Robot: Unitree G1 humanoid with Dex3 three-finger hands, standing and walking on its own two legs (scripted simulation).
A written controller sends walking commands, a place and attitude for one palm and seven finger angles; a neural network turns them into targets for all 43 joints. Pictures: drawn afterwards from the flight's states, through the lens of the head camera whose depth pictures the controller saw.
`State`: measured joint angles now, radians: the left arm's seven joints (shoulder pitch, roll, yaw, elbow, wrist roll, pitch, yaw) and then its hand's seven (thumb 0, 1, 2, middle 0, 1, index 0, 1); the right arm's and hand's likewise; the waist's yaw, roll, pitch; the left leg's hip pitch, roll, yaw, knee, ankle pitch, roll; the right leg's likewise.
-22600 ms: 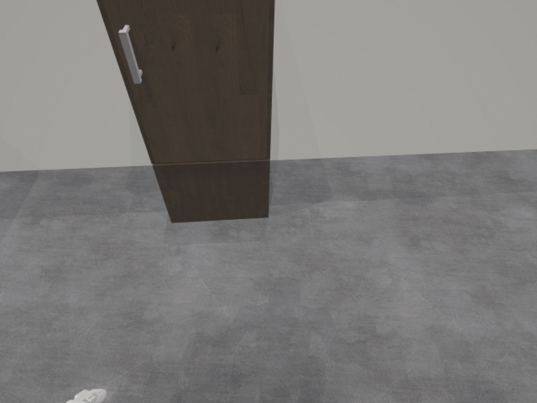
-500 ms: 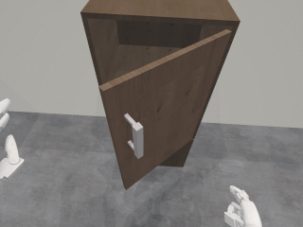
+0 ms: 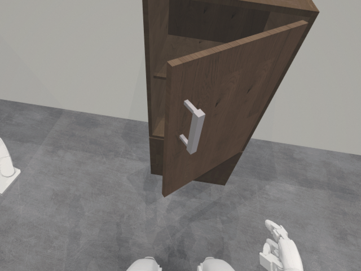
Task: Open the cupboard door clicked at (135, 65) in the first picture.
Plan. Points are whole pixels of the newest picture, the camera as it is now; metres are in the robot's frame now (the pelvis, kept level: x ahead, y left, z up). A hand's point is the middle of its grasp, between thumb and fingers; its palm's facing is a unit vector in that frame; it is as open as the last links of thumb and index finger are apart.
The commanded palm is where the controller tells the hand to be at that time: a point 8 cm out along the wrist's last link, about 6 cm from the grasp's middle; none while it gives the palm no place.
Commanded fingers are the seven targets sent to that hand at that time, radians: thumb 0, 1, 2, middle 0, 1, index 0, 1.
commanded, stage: step back with the hand held close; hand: left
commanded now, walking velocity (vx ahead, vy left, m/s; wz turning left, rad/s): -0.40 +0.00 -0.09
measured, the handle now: (190, 128) +0.42 +0.01 +0.07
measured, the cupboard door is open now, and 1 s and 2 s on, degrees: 42 42 42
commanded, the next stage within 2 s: stop stepping back and stand still in 0.08 s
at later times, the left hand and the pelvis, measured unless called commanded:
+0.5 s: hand (11, 230) +0.14 +0.24 +0.17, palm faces +0.36 -0.84 -0.41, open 7.4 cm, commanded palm +0.09 +0.27 +0.19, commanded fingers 0.00 0.90 0.90 -0.20 -0.30 -0.20 -0.30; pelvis -0.09 -0.01 +0.01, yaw -7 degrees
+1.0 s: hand out of the picture +0.10 +0.25 +0.17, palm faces +0.39 -0.83 -0.40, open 7.4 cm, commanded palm +0.04 +0.29 +0.19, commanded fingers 0.00 0.90 0.90 -0.20 -0.30 -0.20 -0.30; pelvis -0.13 +0.00 +0.00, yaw -6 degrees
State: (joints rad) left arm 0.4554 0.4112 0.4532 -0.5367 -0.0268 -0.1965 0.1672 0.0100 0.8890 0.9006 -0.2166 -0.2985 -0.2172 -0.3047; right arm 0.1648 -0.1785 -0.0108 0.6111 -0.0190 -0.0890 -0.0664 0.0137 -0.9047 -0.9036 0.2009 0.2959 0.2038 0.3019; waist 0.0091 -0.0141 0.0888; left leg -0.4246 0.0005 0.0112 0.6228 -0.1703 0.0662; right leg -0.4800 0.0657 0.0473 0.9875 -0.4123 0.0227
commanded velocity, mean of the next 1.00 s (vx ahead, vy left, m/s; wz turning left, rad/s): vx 0.05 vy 0.02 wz -0.01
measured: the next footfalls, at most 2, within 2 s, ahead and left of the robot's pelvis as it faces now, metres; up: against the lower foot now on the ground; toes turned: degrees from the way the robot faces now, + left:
right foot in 0.28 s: -0.14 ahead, -0.11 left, +0.00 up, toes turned -7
left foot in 0.44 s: -0.03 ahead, +0.11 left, +0.00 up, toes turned -3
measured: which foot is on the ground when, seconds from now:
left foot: down 0.00-0.28, up 0.30-0.42, down 0.44-1.00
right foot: up 0.00-0.26, down 0.28-1.00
